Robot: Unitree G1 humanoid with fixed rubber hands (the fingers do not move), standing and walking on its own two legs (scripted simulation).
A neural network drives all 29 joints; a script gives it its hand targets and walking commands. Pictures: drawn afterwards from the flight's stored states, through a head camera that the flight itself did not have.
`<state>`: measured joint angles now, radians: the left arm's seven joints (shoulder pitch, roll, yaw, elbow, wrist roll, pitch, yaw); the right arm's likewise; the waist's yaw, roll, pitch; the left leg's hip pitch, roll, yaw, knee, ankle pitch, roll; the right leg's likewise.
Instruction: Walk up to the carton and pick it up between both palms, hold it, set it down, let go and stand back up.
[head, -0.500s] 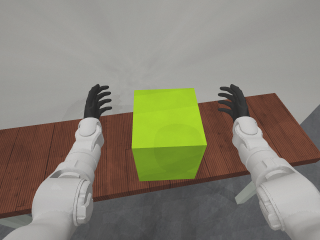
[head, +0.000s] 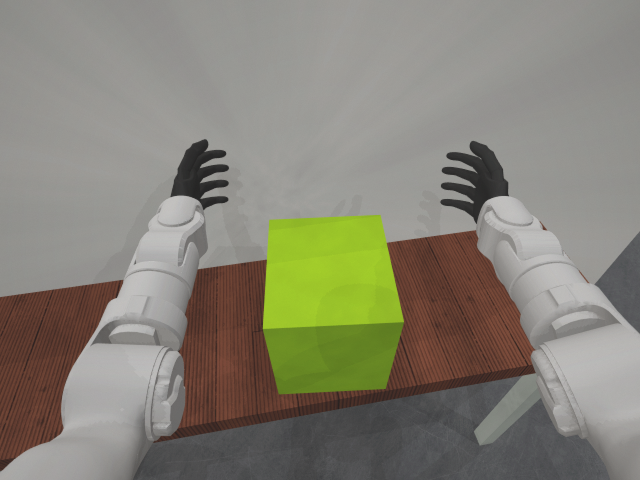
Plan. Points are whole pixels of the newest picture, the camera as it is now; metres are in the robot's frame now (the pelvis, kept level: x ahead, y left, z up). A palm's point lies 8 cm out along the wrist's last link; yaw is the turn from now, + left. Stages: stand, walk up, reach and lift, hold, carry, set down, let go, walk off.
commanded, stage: set down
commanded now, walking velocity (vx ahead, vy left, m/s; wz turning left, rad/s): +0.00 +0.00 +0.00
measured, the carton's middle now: (328, 306) +0.40 +0.05 -0.03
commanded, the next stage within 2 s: none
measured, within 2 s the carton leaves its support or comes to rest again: neither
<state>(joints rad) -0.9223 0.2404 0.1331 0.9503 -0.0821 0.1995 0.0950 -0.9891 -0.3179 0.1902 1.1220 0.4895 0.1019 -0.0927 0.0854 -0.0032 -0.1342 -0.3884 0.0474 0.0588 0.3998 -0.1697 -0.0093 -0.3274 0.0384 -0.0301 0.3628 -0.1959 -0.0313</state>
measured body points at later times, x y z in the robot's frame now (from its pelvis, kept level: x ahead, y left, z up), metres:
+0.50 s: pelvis +0.01 +0.01 +0.01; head +0.01 +0.03 +0.45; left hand +0.32 +0.25 +0.06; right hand +0.37 -0.13 +0.07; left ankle +0.01 +0.12 -0.74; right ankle -0.02 -0.10 -0.74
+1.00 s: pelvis +0.02 +0.01 +0.00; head +0.04 +0.03 +0.45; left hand +0.26 +0.22 -0.01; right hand +0.29 -0.15 -0.01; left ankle +0.01 +0.12 -0.74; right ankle -0.02 -0.10 -0.74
